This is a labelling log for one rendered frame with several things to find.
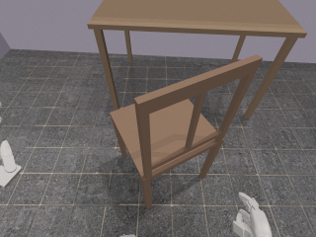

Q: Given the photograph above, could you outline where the right robot hand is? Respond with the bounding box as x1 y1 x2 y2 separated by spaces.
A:
233 192 273 237

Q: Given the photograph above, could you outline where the table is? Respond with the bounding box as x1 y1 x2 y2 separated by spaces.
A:
87 0 307 119

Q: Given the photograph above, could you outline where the left robot hand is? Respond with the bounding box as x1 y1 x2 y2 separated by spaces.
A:
0 102 22 190

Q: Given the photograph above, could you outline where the chair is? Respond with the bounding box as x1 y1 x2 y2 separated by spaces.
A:
110 54 263 210

